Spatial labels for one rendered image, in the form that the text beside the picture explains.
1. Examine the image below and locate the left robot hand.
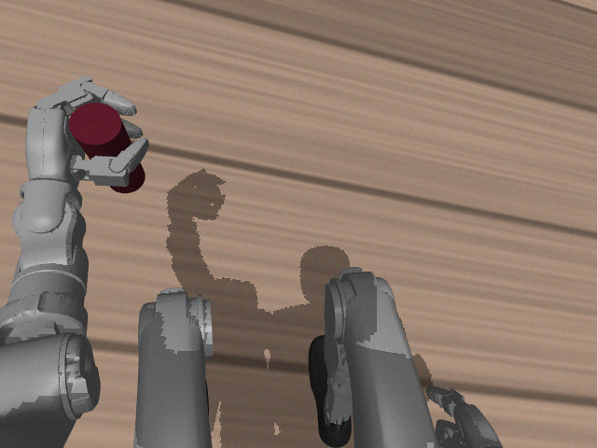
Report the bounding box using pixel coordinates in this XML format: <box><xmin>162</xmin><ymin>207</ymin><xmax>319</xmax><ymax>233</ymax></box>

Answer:
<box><xmin>25</xmin><ymin>76</ymin><xmax>149</xmax><ymax>189</ymax></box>

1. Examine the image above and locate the right robot foot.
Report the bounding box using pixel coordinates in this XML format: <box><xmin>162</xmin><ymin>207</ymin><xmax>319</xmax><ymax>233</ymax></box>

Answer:
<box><xmin>309</xmin><ymin>335</ymin><xmax>352</xmax><ymax>448</ymax></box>

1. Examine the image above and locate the left robot arm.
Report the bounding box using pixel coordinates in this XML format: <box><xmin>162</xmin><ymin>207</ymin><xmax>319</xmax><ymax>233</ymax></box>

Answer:
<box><xmin>0</xmin><ymin>178</ymin><xmax>101</xmax><ymax>448</ymax></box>

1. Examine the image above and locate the right robot hand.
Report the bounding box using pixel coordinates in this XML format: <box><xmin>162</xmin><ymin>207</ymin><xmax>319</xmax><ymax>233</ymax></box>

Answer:
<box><xmin>426</xmin><ymin>386</ymin><xmax>503</xmax><ymax>448</ymax></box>

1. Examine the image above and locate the can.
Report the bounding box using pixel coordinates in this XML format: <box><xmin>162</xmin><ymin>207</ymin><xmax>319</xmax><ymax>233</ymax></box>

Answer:
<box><xmin>69</xmin><ymin>103</ymin><xmax>146</xmax><ymax>193</ymax></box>

